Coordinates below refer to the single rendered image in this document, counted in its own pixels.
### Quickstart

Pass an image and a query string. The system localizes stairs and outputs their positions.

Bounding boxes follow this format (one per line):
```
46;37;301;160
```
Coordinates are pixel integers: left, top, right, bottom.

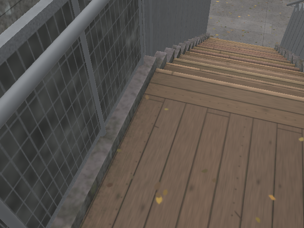
163;37;304;98

